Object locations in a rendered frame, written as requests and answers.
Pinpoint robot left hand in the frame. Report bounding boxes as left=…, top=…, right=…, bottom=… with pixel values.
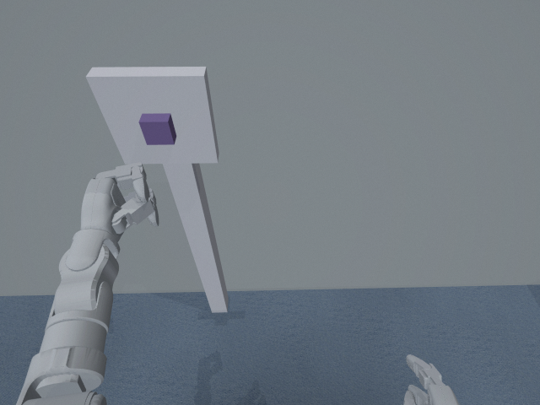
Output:
left=80, top=162, right=159, bottom=242

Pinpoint panel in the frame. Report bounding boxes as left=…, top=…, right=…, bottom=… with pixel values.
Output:
left=86, top=67, right=229, bottom=313

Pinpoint robot left forearm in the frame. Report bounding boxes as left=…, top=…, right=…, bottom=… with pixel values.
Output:
left=16, top=229, right=120, bottom=405

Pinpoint button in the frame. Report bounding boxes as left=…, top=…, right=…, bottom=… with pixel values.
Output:
left=139, top=113, right=176, bottom=145

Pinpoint robot right hand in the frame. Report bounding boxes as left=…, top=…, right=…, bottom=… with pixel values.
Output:
left=403, top=354, right=459, bottom=405

